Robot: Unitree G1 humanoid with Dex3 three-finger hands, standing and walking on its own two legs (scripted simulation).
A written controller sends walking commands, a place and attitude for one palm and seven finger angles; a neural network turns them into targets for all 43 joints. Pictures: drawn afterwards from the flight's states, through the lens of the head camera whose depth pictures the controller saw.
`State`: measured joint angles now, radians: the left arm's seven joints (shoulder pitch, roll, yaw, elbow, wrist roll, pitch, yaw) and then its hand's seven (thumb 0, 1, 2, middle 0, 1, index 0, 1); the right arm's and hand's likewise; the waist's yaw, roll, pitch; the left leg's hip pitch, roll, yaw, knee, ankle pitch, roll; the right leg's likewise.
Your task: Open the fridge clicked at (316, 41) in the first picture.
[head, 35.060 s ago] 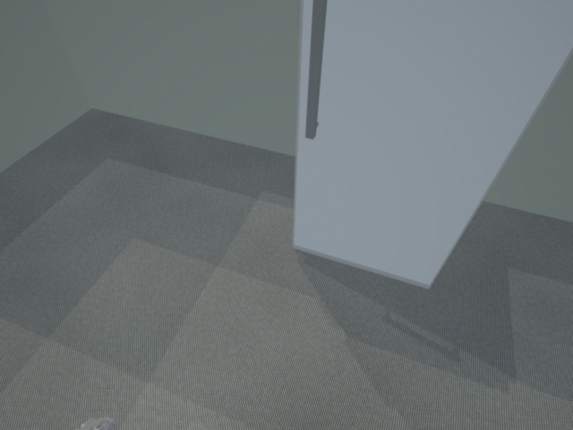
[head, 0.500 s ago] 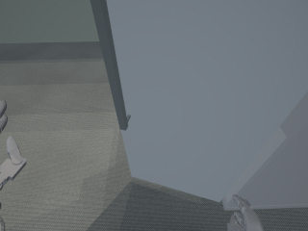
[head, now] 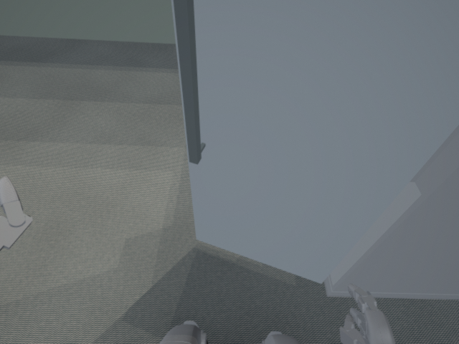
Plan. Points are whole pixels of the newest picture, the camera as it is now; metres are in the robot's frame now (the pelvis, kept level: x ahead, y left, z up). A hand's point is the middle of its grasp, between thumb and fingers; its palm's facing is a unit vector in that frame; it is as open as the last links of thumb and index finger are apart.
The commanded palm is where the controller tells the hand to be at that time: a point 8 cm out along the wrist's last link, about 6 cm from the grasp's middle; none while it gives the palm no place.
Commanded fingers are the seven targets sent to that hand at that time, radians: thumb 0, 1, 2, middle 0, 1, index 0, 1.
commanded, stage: step back with the hand held close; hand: left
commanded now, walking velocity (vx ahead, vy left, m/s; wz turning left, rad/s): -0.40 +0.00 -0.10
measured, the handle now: (194, 71) +0.57 +0.11 +0.18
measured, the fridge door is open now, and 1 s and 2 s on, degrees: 71 71 71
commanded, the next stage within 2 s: stop stepping back and stand still in 0.24 s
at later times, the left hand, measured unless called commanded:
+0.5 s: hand out of the picture +0.09 +0.26 +0.19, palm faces +0.46 -0.79 -0.41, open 7.4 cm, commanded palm +0.04 +0.29 +0.21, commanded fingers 0.00 0.90 0.90 -0.20 -0.30 -0.20 -0.30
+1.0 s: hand out of the picture +0.06 +0.27 +0.19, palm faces +0.41 -0.82 -0.41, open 7.4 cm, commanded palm +0.00 +0.31 +0.21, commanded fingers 0.00 0.90 0.90 -0.20 -0.30 -0.20 -0.30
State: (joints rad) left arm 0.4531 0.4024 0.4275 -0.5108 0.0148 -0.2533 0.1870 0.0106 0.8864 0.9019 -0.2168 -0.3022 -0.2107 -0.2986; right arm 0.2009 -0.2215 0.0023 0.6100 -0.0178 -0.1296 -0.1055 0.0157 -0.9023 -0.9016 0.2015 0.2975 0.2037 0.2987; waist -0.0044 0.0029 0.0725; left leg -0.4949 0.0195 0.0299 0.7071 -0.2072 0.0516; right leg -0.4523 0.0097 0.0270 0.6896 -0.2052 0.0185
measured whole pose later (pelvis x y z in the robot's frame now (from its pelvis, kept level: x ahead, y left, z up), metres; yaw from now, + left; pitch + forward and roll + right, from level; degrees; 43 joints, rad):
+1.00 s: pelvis -0.16 +0.02 +0.02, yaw -3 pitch -3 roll -1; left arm 0.53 0.41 0.40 -0.48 -0.03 -0.17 0.18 0.01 0.89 0.90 -0.22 -0.30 -0.21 -0.30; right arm 0.29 -0.21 0.01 0.69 -0.03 -0.11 -0.08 0.02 -0.90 -0.90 0.20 0.30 0.20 0.30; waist -0.02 -0.02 -0.01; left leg -0.38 0.02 0.05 0.66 -0.33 0.02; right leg -0.23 0.01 -0.01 0.54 -0.26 -0.03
